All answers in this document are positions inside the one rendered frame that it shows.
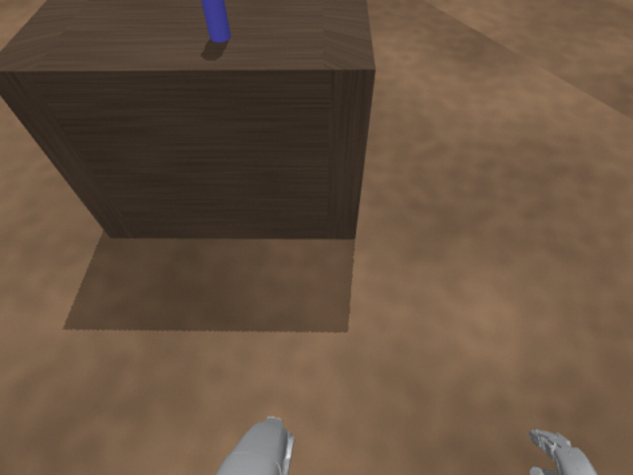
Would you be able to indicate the can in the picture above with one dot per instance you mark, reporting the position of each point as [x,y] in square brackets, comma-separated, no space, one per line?
[216,18]

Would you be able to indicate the right robot hand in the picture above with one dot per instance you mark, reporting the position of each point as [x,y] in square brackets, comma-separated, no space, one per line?
[569,460]

